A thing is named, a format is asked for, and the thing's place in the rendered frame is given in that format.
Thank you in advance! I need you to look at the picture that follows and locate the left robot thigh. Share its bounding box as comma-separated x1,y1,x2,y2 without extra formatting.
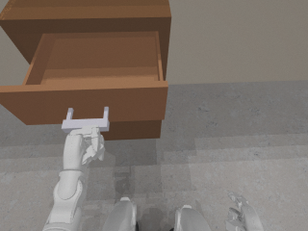
101,200,137,231

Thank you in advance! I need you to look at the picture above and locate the robot thigh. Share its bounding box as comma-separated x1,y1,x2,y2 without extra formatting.
101,200,137,231
174,208,211,231

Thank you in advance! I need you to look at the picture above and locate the drawer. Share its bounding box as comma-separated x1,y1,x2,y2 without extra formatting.
0,31,168,125

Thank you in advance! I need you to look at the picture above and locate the left robot hand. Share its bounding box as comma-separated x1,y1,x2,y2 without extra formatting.
63,124,106,172

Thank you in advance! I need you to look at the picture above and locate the handle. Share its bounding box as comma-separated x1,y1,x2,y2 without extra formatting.
62,107,110,133

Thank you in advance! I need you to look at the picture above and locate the robot left forearm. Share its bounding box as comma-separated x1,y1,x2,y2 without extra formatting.
42,169,87,231

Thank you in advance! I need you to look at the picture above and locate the right robot hand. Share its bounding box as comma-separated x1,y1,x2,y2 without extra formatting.
225,191,264,231

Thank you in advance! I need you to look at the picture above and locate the cabinet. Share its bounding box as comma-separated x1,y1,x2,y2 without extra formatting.
0,0,172,141

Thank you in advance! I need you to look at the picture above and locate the right robot thigh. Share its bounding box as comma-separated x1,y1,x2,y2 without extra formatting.
174,208,211,231

